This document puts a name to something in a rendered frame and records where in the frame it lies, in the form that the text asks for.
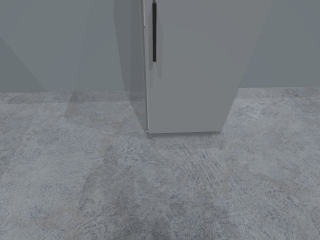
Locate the fridge door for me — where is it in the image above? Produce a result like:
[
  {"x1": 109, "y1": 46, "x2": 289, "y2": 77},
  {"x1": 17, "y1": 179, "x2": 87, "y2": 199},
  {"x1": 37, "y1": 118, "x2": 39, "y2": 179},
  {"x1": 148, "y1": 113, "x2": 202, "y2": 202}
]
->
[{"x1": 144, "y1": 0, "x2": 273, "y2": 134}]

